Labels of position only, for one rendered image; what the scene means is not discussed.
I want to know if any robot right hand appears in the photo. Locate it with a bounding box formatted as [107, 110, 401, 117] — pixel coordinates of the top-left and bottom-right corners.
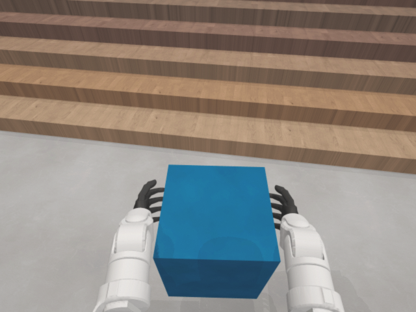
[269, 185, 298, 230]

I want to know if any robot right forearm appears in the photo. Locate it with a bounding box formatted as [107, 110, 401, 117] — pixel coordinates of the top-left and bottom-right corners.
[279, 213, 345, 312]

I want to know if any carton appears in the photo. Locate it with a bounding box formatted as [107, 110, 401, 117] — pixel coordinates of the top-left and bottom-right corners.
[153, 164, 281, 299]

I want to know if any robot left forearm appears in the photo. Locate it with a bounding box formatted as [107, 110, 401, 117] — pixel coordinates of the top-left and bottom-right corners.
[93, 208, 154, 312]

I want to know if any robot left hand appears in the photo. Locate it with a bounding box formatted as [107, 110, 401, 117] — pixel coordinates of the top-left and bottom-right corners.
[133, 179, 164, 223]

